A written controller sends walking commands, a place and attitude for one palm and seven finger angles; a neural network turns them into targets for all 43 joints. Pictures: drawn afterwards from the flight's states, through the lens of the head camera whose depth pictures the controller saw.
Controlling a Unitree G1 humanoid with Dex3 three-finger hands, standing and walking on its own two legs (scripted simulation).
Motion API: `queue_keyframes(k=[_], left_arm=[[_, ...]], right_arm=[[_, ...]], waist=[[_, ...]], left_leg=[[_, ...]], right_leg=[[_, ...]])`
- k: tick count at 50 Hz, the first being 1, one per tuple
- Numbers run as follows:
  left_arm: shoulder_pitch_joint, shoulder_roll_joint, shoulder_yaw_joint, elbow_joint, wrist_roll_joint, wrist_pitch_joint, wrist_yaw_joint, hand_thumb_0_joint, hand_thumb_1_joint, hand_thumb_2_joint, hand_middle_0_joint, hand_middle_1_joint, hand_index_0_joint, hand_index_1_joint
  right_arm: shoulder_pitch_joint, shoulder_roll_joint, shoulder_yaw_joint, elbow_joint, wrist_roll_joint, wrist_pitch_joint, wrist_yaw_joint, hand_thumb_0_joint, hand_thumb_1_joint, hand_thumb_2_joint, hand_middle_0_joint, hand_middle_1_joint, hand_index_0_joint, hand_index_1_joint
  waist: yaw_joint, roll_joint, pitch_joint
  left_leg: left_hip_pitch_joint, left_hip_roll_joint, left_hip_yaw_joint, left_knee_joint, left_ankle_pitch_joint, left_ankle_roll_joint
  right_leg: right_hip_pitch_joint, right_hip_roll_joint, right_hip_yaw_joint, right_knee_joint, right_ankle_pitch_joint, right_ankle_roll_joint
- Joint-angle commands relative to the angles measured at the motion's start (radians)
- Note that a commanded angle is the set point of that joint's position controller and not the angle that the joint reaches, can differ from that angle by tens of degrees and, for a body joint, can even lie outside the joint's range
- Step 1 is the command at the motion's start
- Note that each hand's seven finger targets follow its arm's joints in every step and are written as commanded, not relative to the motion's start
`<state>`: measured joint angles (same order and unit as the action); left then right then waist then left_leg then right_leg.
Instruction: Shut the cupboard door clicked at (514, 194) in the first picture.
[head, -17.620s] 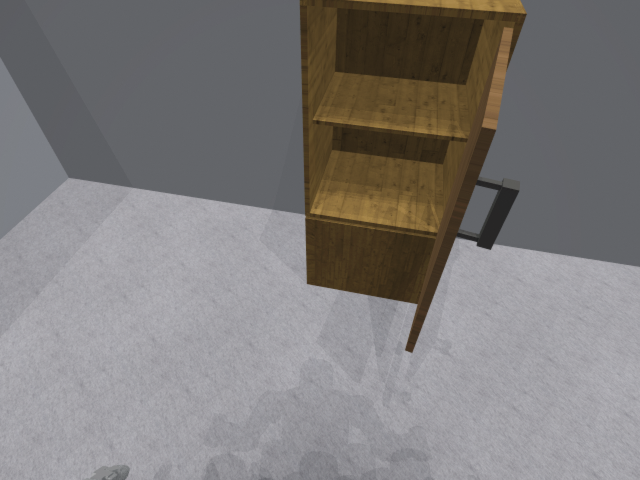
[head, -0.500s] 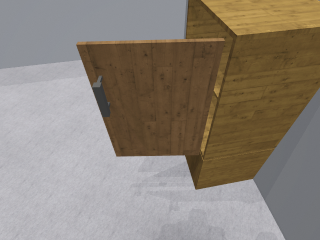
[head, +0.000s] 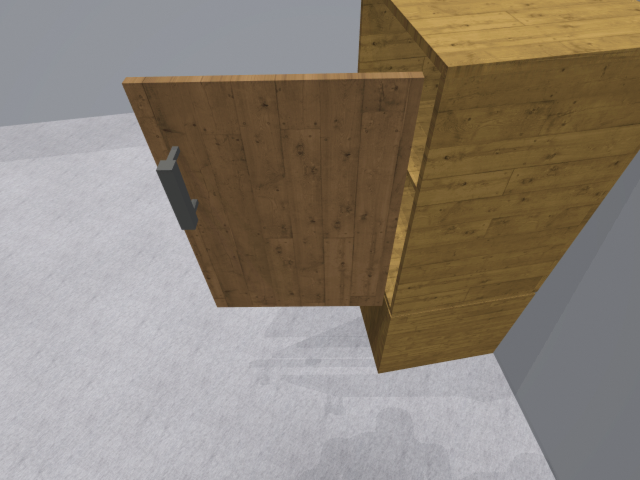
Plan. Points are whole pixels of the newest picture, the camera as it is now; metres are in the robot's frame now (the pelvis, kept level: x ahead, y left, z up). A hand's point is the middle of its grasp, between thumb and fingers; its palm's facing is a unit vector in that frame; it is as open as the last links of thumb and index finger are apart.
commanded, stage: shuffle to correct the standing spot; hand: left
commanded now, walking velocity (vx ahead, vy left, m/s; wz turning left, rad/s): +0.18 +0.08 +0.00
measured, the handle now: (182, 188) +0.53 +0.27 +0.05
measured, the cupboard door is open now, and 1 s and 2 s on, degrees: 80 80 80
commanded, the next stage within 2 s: come to a stop and stand still in 0.34 s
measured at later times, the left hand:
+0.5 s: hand out of the picture +0.04 +0.20 -0.18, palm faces +0.11 -0.97 -0.21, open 7.4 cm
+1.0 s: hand out of the picture +0.13 +0.21 -0.16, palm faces +0.03 -0.96 -0.27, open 7.4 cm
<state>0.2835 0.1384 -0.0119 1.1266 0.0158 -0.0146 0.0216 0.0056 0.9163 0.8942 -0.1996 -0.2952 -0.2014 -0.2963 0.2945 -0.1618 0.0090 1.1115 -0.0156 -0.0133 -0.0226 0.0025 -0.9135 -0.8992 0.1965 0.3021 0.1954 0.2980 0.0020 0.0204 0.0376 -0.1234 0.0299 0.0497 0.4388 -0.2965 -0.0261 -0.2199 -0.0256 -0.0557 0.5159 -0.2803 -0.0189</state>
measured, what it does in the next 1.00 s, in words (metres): steps on the spot: left foot, then right foot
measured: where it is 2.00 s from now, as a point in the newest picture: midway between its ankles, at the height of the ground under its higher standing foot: outside the picture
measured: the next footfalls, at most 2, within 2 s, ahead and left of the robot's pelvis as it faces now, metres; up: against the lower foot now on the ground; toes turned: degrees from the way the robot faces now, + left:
left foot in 0.58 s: +0.20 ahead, +0.18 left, +0.00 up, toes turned +6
right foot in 0.90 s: +0.15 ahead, -0.02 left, +0.00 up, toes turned +1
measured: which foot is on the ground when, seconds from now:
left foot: down 0.00-0.34, up 0.36-0.56, down 0.58-0.90, up 0.92-1.00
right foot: down 0.00-0.60, up 0.62-0.88, down 0.90-1.00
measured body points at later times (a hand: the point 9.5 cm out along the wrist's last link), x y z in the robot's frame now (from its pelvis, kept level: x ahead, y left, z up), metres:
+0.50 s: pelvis +0.08 +0.03 -0.01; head +0.11 +0.02 +0.44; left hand +0.04 +0.25 -0.16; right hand +0.08 -0.19 -0.17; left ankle +0.07 +0.15 -0.69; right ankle +0.00 -0.09 -0.74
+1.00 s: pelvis +0.09 +0.02 -0.01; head +0.12 -0.01 +0.44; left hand +0.13 +0.26 -0.14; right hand +0.16 -0.20 -0.17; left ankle +0.12 +0.17 -0.71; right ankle +0.07 -0.05 -0.74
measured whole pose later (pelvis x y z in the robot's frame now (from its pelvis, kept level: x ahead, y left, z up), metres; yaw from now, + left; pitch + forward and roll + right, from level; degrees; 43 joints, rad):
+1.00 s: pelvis +0.09 +0.02 -0.01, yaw +1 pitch +0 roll +1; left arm 0.25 0.16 0.02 0.98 0.03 0.01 0.02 0.00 0.91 0.89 -0.20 -0.29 -0.20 -0.30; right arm 0.17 -0.18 -0.05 1.01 -0.02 0.06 -0.01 0.00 -0.92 -0.90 0.20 0.30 0.20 0.30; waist 0.00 0.05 0.04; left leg -0.42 0.03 0.02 0.76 -0.37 0.00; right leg -0.25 0.00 -0.09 0.58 -0.34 -0.07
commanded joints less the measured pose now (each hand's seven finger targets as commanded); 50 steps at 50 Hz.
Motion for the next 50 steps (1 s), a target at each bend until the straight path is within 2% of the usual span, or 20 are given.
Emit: queue_keyframes(k=[1,6,9,11,14,16,17,18,19,22,25,27,28,30,34,39,43,45,47,50], left_arm=[[0.086,0.149,0.04,-0.028,0.003,-0.01,0.005,0.0,0.9,0.9,-0.2,-0.3,-0.2,-0.3],[0.089,0.163,0.066,-0.058,0.007,-0.011,0.005,0.0,0.9,0.9,-0.2,-0.3,-0.2,-0.3],[0.05,0.129,0.065,-0.077,0.006,-0.013,-0.003,0.0,0.9,0.9,-0.2,-0.3,-0.2,-0.3],[0.024,0.082,0.057,-0.095,0.007,-0.017,-0.007,0.0,0.9,0.9,-0.2,-0.3,-0.2,-0.3],[0.025,0.06,0.053,-0.096,0.006,-0.027,-0.009,0.0,0.9,0.9,-0.2,-0.3,-0.2,-0.3],[0.182,0.103,0.072,-0.045,0.007,-0.041,-0.007,0.0,0.9,0.9,-0.2,-0.3,-0.2,-0.3],[0.312,0.181,0.091,-0.003,0.007,-0.047,0.0,0.0,0.9,0.9,-0.2,-0.3,-0.2,-0.3],[0.376,0.196,0.09,0.027,0.007,-0.05,0.006,0.0,0.9,0.9,-0.2,-0.3,-0.2,-0.3],[0.371,0.182,0.094,0.028,0.013,-0.049,0.016,0.0,0.9,0.9,-0.2,-0.3,-0.2,-0.3],[0.208,0.159,0.084,-0.033,0.024,-0.044,0.023,0.0,0.9,0.9,-0.2,-0.3,-0.2,-0.3],[0.055,0.155,0.08,-0.08,0.019,-0.032,0.014,0.0,0.9,0.9,-0.2,-0.3,-0.2,-0.3],[0.046,0.145,0.075,-0.075,0.01,-0.017,0.019,0.0,0.9,0.9,-0.2,-0.3,-0.2,-0.3],[0.084,0.128,0.068,-0.07,0.005,-0.011,0.021,0.0,0.9,0.9,-0.2,-0.3,-0.2,-0.3],[0.155,0.077,0.057,-0.072,-0.013,0.011,0.028,0.0,0.9,0.9,-0.2,-0.3,-0.2,-0.3],[0.11,0.099,0.058,-0.078,-0.003,0.032,0.029,0.0,0.9,0.9,-0.2,-0.3,-0.2,-0.3],[0.097,0.08,0.059,-0.122,0.004,0.057,0.007,0.0,0.9,0.9,-0.2,-0.3,-0.2,-0.3],[0.147,0.084,0.068,-0.142,0.013,0.043,0.003,0.0,0.9,0.9,-0.2,-0.3,-0.2,-0.3],[0.079,0.2,0.073,-0.173,0.023,0.022,0.01,0.0,0.9,0.9,-0.2,-0.3,-0.2,-0.3],[-0.012,0.174,0.059,-0.2,0.017,0.006,0.011,0.0,0.9,0.9,-0.2,-0.3,-0.2,-0.3],[-0.018,0.143,0.054,-0.186,0.009,-0.013,0.01,0.0,0.9,0.9,-0.2,-0.3,-0.2,-0.3]], right_arm=[[0.069,-0.054,-0.008,-0.023,-0.006,-0.001,0.002,0.0,-0.9,-0.9,0.2,0.3,0.2,0.3],[0.096,-0.039,-0.014,-0.028,-0.008,-0.007,0.008,0.0,-0.9,-0.9,0.2,0.3,0.2,0.3],[0.175,-0.042,-0.013,0.001,-0.006,-0.026,0.006,0.0,-0.9,-0.9,0.2,0.3,0.2,0.3],[0.224,-0.104,-0.022,0.02,-0.009,-0.038,-0.003,0.0,-0.9,-0.9,0.2,0.3,0.2,0.3],[0.182,-0.104,-0.02,0.002,-0.007,-0.037,-0.016,0.0,-0.9,-0.9,0.2,0.3,0.2,0.3],[0.095,-0.084,-0.019,-0.048,0.001,-0.042,-0.013,0.0,-0.9,-0.9,0.2,0.3,0.2,0.3],[0.052,-0.047,-0.014,-0.084,0.005,-0.049,-0.004,0.0,-0.9,-0.9,0.2,0.3,0.2,0.3],[-0.031,-0.059,-0.023,-0.113,0.002,-0.043,-0.003,0.0,-0.9,-0.9,0.2,0.3,0.2,0.3],[-0.057,-0.06,-0.029,-0.129,-0.002,-0.039,-0.005,0.0,-0.9,-0.9,0.2,0.3,0.2,0.3],[-0.086,-0.037,-0.038,-0.142,0.005,-0.032,0.022,0.0,-0.9,-0.9,0.2,0.3,0.2,0.3],[-0.011,0.016,-0.03,-0.113,0.009,-0.014,0.033,0.0,-0.9,-0.9,0.2,0.3,0.2,0.3],[0.125,-0.004,-0.024,-0.049,0.005,-0.02,0.022,0.0,-0.9,-0.9,0.2,0.3,0.2,0.3],[0.177,-0.059,-0.036,-0.033,-0.004,-0.027,0.012,0.0,-0.9,-0.9,0.2,0.3,0.2,0.3],[0.166,-0.179,-0.054,-0.06,-0.005,-0.029,-0.004,0.0,-0.9,-0.9,0.2,0.3,0.2,0.3],[-0.054,-0.164,-0.05,-0.114,-0.006,-0.017,-0.027,0.0,-0.9,-0.9,0.2,0.3,0.2,0.3],[-0.068,-0.19,-0.08,-0.145,-0.015,0.017,-0.03,0.0,-0.9,-0.9,0.2,0.3,0.2,0.3],[-0.111,-0.163,-0.088,-0.172,-0.009,0.032,-0.016,0.0,-0.9,-0.9,0.2,0.3,0.2,0.3],[-0.114,-0.05,-0.065,-0.198,0.002,0.048,0.001,0.0,-0.9,-0.9,0.2,0.3,0.2,0.3],[-0.124,-0.064,-0.066,-0.173,-0.007,0.053,0.016,0.0,-0.9,-0.9,0.2,0.3,0.2,0.3],[-0.077,-0.063,-0.057,-0.125,-0.009,0.038,0.017,0.0,-0.9,-0.9,0.2,0.3,0.2,0.3]], waist=[[0.018,-0.092,0.082],[0.005,-0.128,0.114],[-0.021,0.008,0.098],[-0.028,0.211,0.068],[0.003,0.173,0.085],[0.08,-0.056,0.023],[0.118,-0.262,-0.023],[0.143,-0.278,0.01],[0.137,-0.228,0.012],[0.069,-0.16,0.045],[-0.015,-0.187,0.089],[-0.06,-0.15,0.03],[-0.062,-0.036,-0.036],[-0.028,0.224,-0.121],[0.016,0.235,0.007],[0.006,0.104,-0.078],[0.043,0.017,-0.116],[0.025,-0.324,-0.025],[0.008,-0.201,0.007],[-0.005,-0.165,0.051]], left_leg=[[-0.152,0.001,0.005,0.028,-0.098,0.044],[-0.141,-0.001,0.024,0.109,-0.075,0.049],[-0.048,0.026,-0.019,-0.019,0.018,0.063],[-0.01,0.152,-0.151,-0.08,0.209,0.125],[0.004,0.188,-0.161,-0.018,0.514,0.18],[-0.226,0.055,-0.019,0.231,0.393,0.107],[-0.435,-0.026,0.068,0.43,0.038,0.06],[-0.537,-0.028,0.023,0.604,-0.299,0.044],[-0.606,0.006,-0.034,0.672,-0.321,0.039],[-0.551,0.06,-0.073,0.565,-0.252,0.044],[-0.194,-0.003,0.039,0.302,0.03,0.027],[0.007,-0.026,0.062,0.109,0.255,0.02],[0.098,0.029,0.014,0.076,0.432,0.035],[0.028,0.318,-0.292,-0.044,0.852,0.2],[-0.123,0.308,-0.26,-0.086,0.712,0.238],[-0.097,0.308,-0.23,-0.075,0.547,0.235],[-0.22,0.179,-0.114,0.02,0.193,0.127],[-0.342,-0.019,0.009,0.258,-0.184,0.019],[-0.287,0.002,-0.067,0.406,-0.152,0.025],[-0.316,0.003,-0.044,0.416,-0.065,0.014]], right_leg=[[-0.009,-0.131,0.201,-0.204,-0.227,-0.067],[-0.09,-0.19,0.264,-0.268,-0.314,-0.116],[-0.111,-0.089,0.108,-0.091,-0.16,-0.08],[-0.133,0.004,-0.04,0.126,-0.09,-0.042],[-0.131,0.012,-0.059,0.131,-0.144,-0.044],[0.171,-0.091,0.111,0.011,0.218,-0.089],[0.36,-0.293,0.332,-0.105,0.492,-0.161],[0.383,-0.404,0.438,-0.147,0.731,-0.243],[0.416,-0.421,0.429,-0.123,0.792,-0.279],[0.251,-0.352,0.228,-0.134,0.576,-0.194],[-0.092,-0.221,0.033,-0.157,0.396,-0.102],[-0.107,-0.144,-0.017,-0.014,0.313,-0.047],[-0.096,-0.105,-0.026,0.123,0.241,-0.017],[-0.07,-0.005,-0.021,0.365,-0.354,0.032],[-0.1,-0.054,0.06,0.418,-0.321,0.01],[-0.107,-0.013,0.025,0.329,-0.247,0.008],[0.068,-0.014,0.027,-0.029,0.022,0.006],[-0.034,-0.286,0.356,-0.288,-0.007,-0.081],[-0.156,-0.257,0.314,-0.323,-0.162,-0.132],[-0.051,-0.2,0.244,-0.281,0.103,-0.105]])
